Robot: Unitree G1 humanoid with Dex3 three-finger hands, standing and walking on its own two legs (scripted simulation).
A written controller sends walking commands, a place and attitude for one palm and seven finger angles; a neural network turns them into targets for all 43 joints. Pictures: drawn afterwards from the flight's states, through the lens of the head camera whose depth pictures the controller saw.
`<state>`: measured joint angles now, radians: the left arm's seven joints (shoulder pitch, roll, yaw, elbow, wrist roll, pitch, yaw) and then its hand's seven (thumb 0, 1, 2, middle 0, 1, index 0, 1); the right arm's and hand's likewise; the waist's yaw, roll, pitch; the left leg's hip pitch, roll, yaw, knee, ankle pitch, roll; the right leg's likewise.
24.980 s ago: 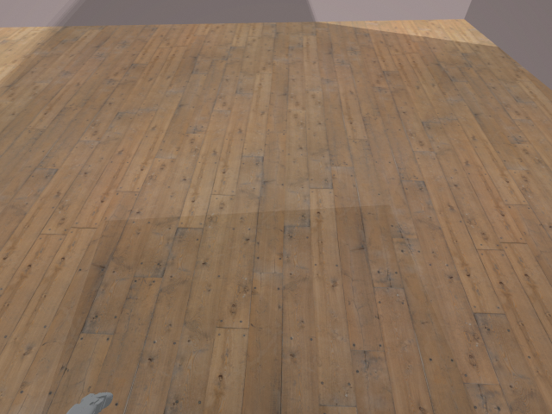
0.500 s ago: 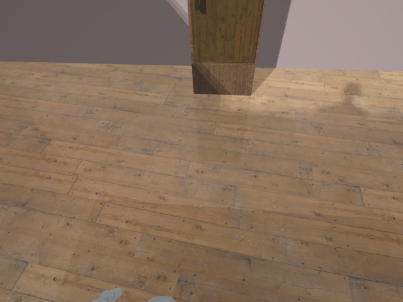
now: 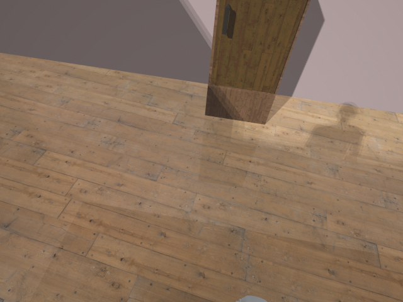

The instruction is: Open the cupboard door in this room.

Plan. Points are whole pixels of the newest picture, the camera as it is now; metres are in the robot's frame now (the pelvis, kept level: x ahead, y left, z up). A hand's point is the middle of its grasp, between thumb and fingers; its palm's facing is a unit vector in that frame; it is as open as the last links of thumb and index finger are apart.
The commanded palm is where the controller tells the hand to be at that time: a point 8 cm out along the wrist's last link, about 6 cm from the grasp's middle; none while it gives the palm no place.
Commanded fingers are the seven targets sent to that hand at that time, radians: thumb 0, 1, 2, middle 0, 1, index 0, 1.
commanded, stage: turn or walk to find it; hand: left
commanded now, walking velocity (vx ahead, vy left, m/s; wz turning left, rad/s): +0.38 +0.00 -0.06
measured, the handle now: (226, 19) +1.42 -0.03 -0.05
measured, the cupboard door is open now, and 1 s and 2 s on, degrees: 0 0 0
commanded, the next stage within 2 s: stand and wait in 0.16 s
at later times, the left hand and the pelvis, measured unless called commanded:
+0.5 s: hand (169, 236) +0.30 +0.10 -0.17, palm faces -0.01 -0.98 -0.20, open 7.3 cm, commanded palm none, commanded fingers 0.00 0.90 0.90 -0.20 -0.30 -0.20 -0.30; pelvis +0.18 -0.06 -0.01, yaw -1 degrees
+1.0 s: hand (152, 279) +0.20 +0.13 -0.17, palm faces +0.06 -0.98 -0.16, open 7.3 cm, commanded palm none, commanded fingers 0.00 0.90 0.90 -0.20 -0.30 -0.20 -0.30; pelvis +0.23 -0.04 +0.00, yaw +0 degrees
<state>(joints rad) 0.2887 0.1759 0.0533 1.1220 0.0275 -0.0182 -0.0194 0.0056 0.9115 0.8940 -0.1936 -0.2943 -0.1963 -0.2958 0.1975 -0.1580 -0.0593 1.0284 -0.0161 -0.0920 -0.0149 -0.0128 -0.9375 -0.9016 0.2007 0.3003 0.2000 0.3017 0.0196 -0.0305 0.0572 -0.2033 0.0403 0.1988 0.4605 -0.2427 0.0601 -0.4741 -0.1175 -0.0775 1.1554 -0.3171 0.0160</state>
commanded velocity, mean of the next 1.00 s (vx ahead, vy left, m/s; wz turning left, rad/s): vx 0.05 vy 0.00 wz -0.01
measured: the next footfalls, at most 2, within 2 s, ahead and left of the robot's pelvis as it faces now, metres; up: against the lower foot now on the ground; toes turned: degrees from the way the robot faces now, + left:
right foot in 0.34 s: +0.31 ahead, -0.15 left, +0.00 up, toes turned -10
left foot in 0.74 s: +0.26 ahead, +0.07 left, +0.00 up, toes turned +4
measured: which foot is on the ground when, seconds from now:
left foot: down 0.00-0.36, up 0.38-0.72, down 0.74-1.00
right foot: up 0.00-0.32, down 0.34-1.00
